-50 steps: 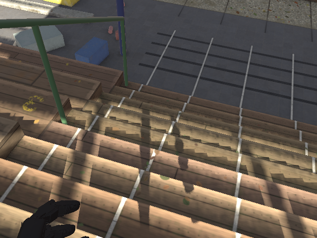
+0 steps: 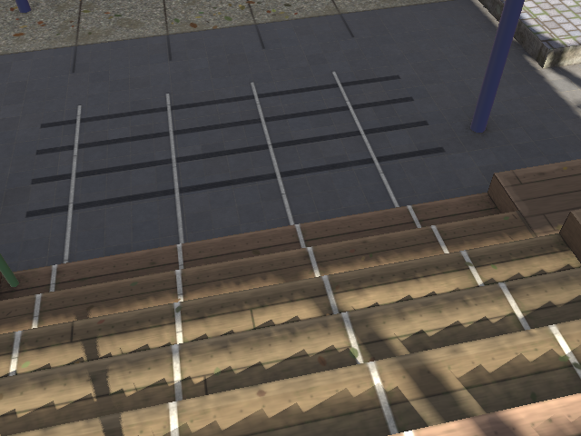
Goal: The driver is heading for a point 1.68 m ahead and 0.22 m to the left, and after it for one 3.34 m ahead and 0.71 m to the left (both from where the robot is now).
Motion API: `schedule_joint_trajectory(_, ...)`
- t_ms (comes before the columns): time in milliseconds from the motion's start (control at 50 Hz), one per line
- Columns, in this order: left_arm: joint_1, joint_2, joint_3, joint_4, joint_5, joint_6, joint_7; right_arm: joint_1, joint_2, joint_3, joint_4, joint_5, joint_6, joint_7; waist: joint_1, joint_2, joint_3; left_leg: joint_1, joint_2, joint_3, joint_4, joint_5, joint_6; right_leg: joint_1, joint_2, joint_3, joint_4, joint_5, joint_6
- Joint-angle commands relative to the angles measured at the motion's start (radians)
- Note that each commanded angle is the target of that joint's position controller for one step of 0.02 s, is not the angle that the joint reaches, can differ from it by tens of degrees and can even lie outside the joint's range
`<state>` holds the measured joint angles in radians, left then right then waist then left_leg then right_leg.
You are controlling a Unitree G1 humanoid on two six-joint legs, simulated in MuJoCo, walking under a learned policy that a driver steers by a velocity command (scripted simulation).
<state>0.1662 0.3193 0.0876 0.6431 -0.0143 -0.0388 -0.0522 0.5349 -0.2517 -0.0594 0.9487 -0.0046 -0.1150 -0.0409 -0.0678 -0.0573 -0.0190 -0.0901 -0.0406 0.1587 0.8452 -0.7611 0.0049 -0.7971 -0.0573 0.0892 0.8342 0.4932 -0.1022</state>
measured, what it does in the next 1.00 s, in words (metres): goes down, turning left: right foot 0.15 m lower, then left foot 0.15 m lower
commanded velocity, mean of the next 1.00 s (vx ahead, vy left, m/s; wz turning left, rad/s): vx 1.00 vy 0.00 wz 0.31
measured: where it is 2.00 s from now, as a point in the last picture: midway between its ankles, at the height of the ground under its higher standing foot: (207, 287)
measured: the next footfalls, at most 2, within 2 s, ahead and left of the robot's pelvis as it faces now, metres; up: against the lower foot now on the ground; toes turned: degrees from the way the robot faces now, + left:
right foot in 0.10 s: +0.16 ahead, -0.07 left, -0.15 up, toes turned -5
left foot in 0.42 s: +0.44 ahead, +0.10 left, -0.29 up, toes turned -9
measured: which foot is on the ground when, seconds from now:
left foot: down 0.00-0.08, up 0.10-0.40, down 0.42-0.76, up 0.78-1.00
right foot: up 0.00-0.08, down 0.10-0.42, up 0.44-0.74, down 0.76-1.00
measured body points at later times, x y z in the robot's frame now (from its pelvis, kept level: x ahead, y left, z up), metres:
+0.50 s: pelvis +0.41 +0.02 -0.25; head +0.39 +0.01 +0.20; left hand +0.59 +0.23 -0.35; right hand +0.33 -0.23 -0.40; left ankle +0.39 +0.11 -0.96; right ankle +0.30 -0.10 -0.70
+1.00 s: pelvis +0.80 +0.01 -0.42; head +0.79 +0.02 +0.03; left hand +0.60 +0.19 -0.56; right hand +1.11 -0.15 -0.46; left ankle +0.88 +0.19 -1.04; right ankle +0.75 -0.17 -1.10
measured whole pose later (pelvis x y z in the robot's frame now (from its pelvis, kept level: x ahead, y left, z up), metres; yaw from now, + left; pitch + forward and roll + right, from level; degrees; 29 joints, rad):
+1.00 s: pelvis +0.80 +0.01 -0.42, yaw +25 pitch +1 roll -4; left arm 0.58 0.24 0.07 1.01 0.01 -0.10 0.01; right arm 0.13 -0.32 -0.08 0.64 0.02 -0.04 0.00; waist 0.08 0.04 -0.05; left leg -0.92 0.05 -0.12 1.25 0.07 0.08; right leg -0.20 0.03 -0.04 0.82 -0.64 0.03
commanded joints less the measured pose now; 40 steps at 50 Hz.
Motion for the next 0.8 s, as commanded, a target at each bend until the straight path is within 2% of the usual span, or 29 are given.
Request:
schedule_joint_trajectory(20, 0.102, 0.034, 0.005, -0.015, 0.008, 0.010, -0.026, -0.198, -0.089, -0.001, -0.107, -0.007, -0.009, 0.004, 0.126, 0.114, 0.040, -0.309, 0.206, -0.062, -0.018, 0.769, 0.031, 0.369, 0.055, -0.139, 0.083, 0.080, -0.041)
schedule_joint_trajectory(60, 0.307, 0.085, 0.037, 0.045, 0.013, 0.035, -0.003, -0.260, -0.163, -0.013, -0.128, 0.005, 0.001, 0.022, 0.235, 0.145, 0.002, -0.406, 0.224, -0.016, 0.311, 1.329, -0.012, 0.732, 0.163, -0.308, 0.112, -0.289, -0.063)
schedule_joint_trajectory(80, 0.590, 0.147, 0.069, 0.111, -0.001, 0.042, 0.012, -0.359, -0.211, -0.024, -0.162, 0.014, -0.009, 0.023, 0.416, 0.028, -0.036, -0.630, 0.205, -0.021, 0.755, 1.516, -0.051, 1.076, 0.158, -0.281, 0.029, -0.341, -0.128)
schedule_joint_trajectory(100, 0.763, 0.081, 0.041, 0.187, -0.006, 0.026, 0.005, -0.445, -0.158, -0.020, -0.154, 0.021, -0.025, 0.022, 0.517, -0.175, 0.068, -0.813, 0.043, -0.013, 1.354, 0.467, -0.084, 1.133, 0.009, -0.080, -0.350, -0.174, -0.237)
schedule_joint_trajectory(120, 0.583, 0.099, 0.007, 0.162, 0.002, -0.006, 0.010, -0.317, -0.041, 0.006, -0.281, 0.001, -0.057, 0.013, 0.244, -0.484, 0.091, -1.094, -0.002, -0.208, 1.302, 0.042, -0.078, 1.188, -0.004, 0.205, -0.149, 0.141, -0.258)
schedule_joint_trajectory(160, 0.384, 0.021, -0.002, 0.080, -0.003, -0.004, 0.022, -0.147, -0.080, 0.011, -0.239, 0.004, -0.059, 0.039, 0.079, 0.113, -0.053, -1.017, 0.107, -0.286, 0.976, 0.171, 0.009, 1.028, -0.122, 0.370, -0.174, -0.143, -0.276)
schedule_joint_trajectory(180, 0.290, 0.050, 0.001, 0.062, 0.000, -0.015, 0.021, -0.106, -0.099, -0.006, -0.221, 0.021, -0.056, 0.038, -0.002, 0.261, -0.049, -0.958, 0.126, -0.298, 0.759, 0.361, 0.040, 0.824, -0.157, 0.453, -0.248, -0.400, -0.288)
schedule_joint_trajectory(200, 0.108, 0.101, 0.008, 0.043, 0.022, -0.026, 0.035, -0.198, -0.070, 0.001, -0.261, 0.060, -0.024, 0.034, -0.063, 0.104, 0.081, -0.903, 0.196, -0.330, 0.533, 0.366, -0.014, 0.423, -0.330, 0.663, -0.334, -0.489, -0.340)
schedule_joint_trajectory(240, 0.135, 0.075, 0.000, 0.069, 0.051, -0.052, 0.061, -0.213, -0.070, -0.001, -0.221, 0.025, 0.016, 0.022, -0.030, 0.196, 0.076, -0.697, 0.199, -0.307, 0.463, 0.634, -0.053, 0.214, -0.241, 0.551, -0.221, -0.438, -0.294)
schedule_joint_trajectory(280, 0.144, 0.009, -0.022, 0.101, -0.009, -0.076, 0.109, -0.278, -0.070, 0.001, -0.227, -0.009, 0.006, 0.053, -0.014, 0.117, 0.057, -0.414, 0.159, -0.275, -0.026, 1.318, -0.004, 0.052, 0.007, 0.141, -0.133, -0.822, -0.143)
schedule_joint_trajectory(320, 0.199, 0.030, -0.032, 0.151, -0.014, -0.081, 0.111, -0.348, -0.004, 0.013, -0.252, 0.000, 0.029, 0.071, 0.043, 0.049, 0.008, -0.151, 0.066, -0.179, -0.085, 1.356, 0.000, 0.012, 0.041, 0.017, -0.138, -0.879, -0.097)
schedule_joint_trajectory(340, 0.140, 0.059, -0.025, 0.159, 0.012, -0.078, 0.102, -0.169, -0.042, -0.009, -0.195, 0.015, 0.037, 0.072, -0.045, -0.014, -0.044, -0.026, 0.036, -0.145, 0.091, 1.336, 0.012, 0.005, 0.025, 0.031, -0.015, -0.739, -0.092)
schedule_joint_trajectory(380, 0.065, 0.014, -0.027, 0.133, 0.011, -0.064, 0.075, 0.042, -0.096, -0.035, -0.116, 0.010, 0.055, 0.063, -0.110, 0.013, -0.045, 0.046, -0.051, -0.030, 0.100, 0.950, 0.030, 0.161, 0.006, -0.049, 0.217, -0.259, -0.039)
schedule_joint_trajectory(400, -0.051, 0.031, -0.015, 0.114, 0.008, -0.070, 0.062, 0.304, -0.126, -0.053, -0.022, -0.006, 0.059, 0.057, -0.245, 0.052, -0.037, 0.193, -0.040, -0.005, 0.058, 0.839, 0.085, 0.117, -0.017, -0.078, 0.554, -0.032, -0.001)
schedule_joint_trajectory(420, -0.251, 0.054, -0.002, 0.081, -0.012, -0.091, 0.047, 0.683, -0.094, -0.047, 0.094, -0.031, 0.055, 0.057, -0.481, 0.202, -0.036, 0.397, 0.029, -0.035, -0.165, 0.994, 0.196, -0.023, 0.069, -0.175, 1.199, -0.057, 0.090)
schedule_joint_trajectory(440, -0.236, -0.155, -0.052, 0.026, 0.011, -0.103, 0.053, 0.580, 0.053, 0.015, 0.139, -0.005, 0.048, 0.083, -0.334, 0.402, 0.161, 0.244, 0.094, -0.242, -0.366, 1.072, 0.230, -0.255, 0.182, -0.194, 1.578, -1.148, 0.049)
schedule_joint_trajectory(460, -0.055, -0.235, -0.085, -0.086, -0.005, -0.128, 0.062, 0.330, 0.056, 0.051, 0.048, -0.002, 0.016, 0.087, -0.026, 0.566, 0.176, 0.256, 0.064, -0.565, -0.192, 1.474, 0.265, -0.446, 0.199, -0.010, 1.459, -1.255, 0.034)
schedule_joint_trajectory(500, 0.067, -0.170, -0.081, -0.049, 0.004, -0.136, 0.051, 0.080, 0.007, 0.021, -0.057, 0.012, 0.035, 0.093, 0.114, -0.044, 0.060, 0.088, 0.199, -0.765, -0.242, 0.983, 0.340, -0.398, 0.058, 0.034, 1.093, -1.060, 0.006)
schedule_joint_trajectory(520, 0.019, -0.184, -0.082, -0.092, -0.020, -0.128, 0.061, -0.079, -0.128, -0.005, -0.101, -0.018, 0.018, 0.080, 0.204, -0.045, 0.077, -0.144, 0.301, -1.033, -0.370, 0.602, 0.375, -0.347, -0.009, 0.111, 0.786, -0.904, 0.013)
schedule_joint_trajectory(540, -0.101, -0.066, -0.060, -0.119, -0.042, -0.105, 0.079, -0.219, -0.120, 0.001, -0.164, -0.019, -0.002, 0.030, 0.209, -0.118, 0.211, -0.492, 0.280, -1.067, -0.449, 0.494, 0.366, -0.165, -0.058, 0.152, 0.439, -0.736, 0.091)
schedule_joint_trajectory(580, -0.060, -0.075, -0.055, -0.067, 0.018, -0.077, 0.090, -0.169, -0.145, -0.015, -0.128, -0.026, 0.001, -0.005, 0.182, -0.058, 0.103, -0.614, 0.185, -0.952, -0.300, 0.637, 0.379, 0.144, -0.004, 0.099, 0.410, -0.514, 0.148)
schedule_joint_trajectory(620, -0.186, -0.025, -0.050, -0.099, 0.035, -0.100, 0.070, -0.050, -0.033, 0.002, -0.105, 0.063, -0.008, -0.023, 0.080, -0.051, 0.114, -0.438, 0.038, -0.738, -0.138, 0.552, 0.311, 0.076, -0.004, 0.098, 0.029, -0.175, 0.101)
schedule_joint_trajectory(640, -0.240, -0.060, -0.057, -0.125, 0.052, -0.110, 0.053, -0.038, -0.013, 0.003, -0.091, 0.087, 0.006, -0.034, 0.038, -0.060, 0.129, -0.587, -0.076, -0.620, -0.133, 0.405, 0.248, 0.327, 0.052, 0.027, -0.223, 0.032, 0.088)
schedule_joint_trajectory(680, -0.285, -0.117, -0.051, -0.181, 0.008, -0.090, 0.033, 0.025, -0.030, -0.007, -0.052, 0.066, 0.049, -0.037, -0.023, 0.106, 0.060, -0.539, -0.076, -0.654, -0.130, 0.387, 0.225, 0.545, 0.115, 0.013, -0.271, -0.034, 0.127)
schedule_joint_trajectory(700, -0.114, -0.089, -0.027, -0.141, 0.010, -0.084, 0.026, -0.030, -0.006, -0.004, -0.051, 0.036, 0.063, -0.031, 0.061, 0.191, -0.014, -0.515, -0.092, -0.676, -0.008, 0.471, 0.217, 0.686, 0.119, 0.035, -0.125, 0.006, 0.126)
schedule_joint_trajectory(740, 0.428, 0.029, 0.037, -0.003, -0.016, -0.081, 0.039, -0.279, -0.047, -0.013, -0.131, 0.039, 0.058, -0.001, 0.395, 0.186, -0.154, -0.508, -0.179, -0.530, 0.549, 0.802, 0.110, 1.113, 0.053, 0.023, -0.275, -0.016, 0.140)
schedule_joint_trajectory(760, 0.690, 0.051, 0.053, 0.113, -0.024, -0.084, 0.045, -0.311, -0.027, -0.015, -0.137, 0.039, 0.046, 0.017, 0.499, 0.010, -0.175, -0.660, -0.230, -0.493, 0.990, 0.415, 0.047, 1.315, -0.060, 0.104, -0.313, -0.145, 0.089)
schedule_joint_trajectory(780, 0.595, 0.016, 0.009, 0.117, 0.023, -0.093, 0.030, -0.108, 0.114, 0.015, -0.181, 0.049, 0.029, 0.014, 0.305, -0.363, -0.136, -0.947, -0.232, -0.546, 1.317, -0.057, 0.063, 1.369, -0.185, 0.222, -0.036, 0.248, 0.044)
schedule_joint_trajectory(800, 0.462, 0.037, 0.002, 0.075, 0.039, -0.081, 0.018, 0.020, 0.132, 0.030, -0.212, 0.080, 0.022, 0.002, 0.177, -0.590, -0.173, -1.017, -0.158, -0.488, 1.408, -0.036, 0.056, 1.251, -0.313, 0.472, -0.158, 0.264, -0.042)
Keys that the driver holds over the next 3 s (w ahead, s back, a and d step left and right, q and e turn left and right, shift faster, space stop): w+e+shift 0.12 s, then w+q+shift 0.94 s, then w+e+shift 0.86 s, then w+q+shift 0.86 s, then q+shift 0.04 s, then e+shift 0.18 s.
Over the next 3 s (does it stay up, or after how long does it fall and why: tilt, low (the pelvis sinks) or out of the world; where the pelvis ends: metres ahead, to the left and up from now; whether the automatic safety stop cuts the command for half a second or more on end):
stays up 2.38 0.42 -1.11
